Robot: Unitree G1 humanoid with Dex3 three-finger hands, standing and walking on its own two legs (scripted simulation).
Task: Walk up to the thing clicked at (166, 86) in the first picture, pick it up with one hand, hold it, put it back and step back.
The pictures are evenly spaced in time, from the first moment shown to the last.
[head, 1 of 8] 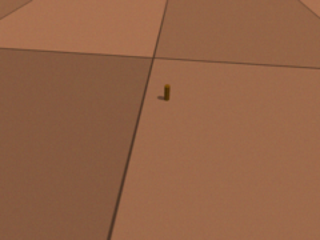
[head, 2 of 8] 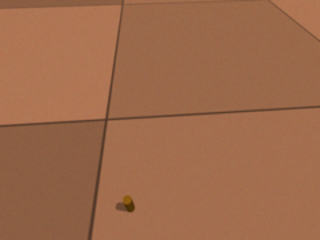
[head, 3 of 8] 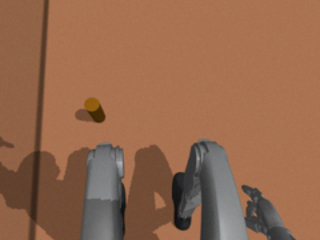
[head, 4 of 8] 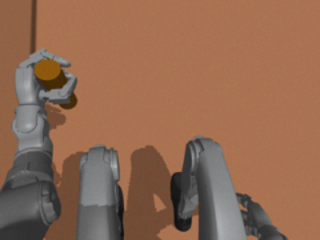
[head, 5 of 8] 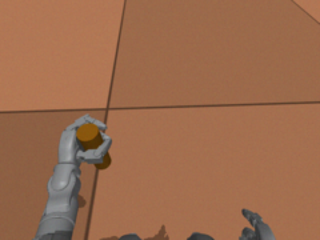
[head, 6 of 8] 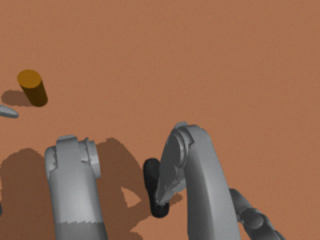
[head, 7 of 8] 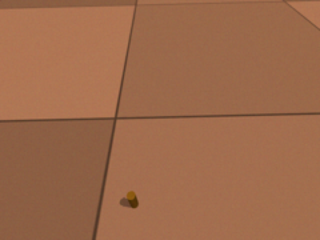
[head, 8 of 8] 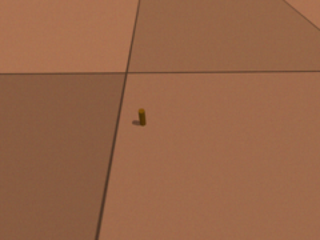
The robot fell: no
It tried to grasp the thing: yes
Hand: left
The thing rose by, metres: 0.68
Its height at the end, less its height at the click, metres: +0.00
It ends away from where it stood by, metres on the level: 0.02
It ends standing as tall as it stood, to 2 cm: yes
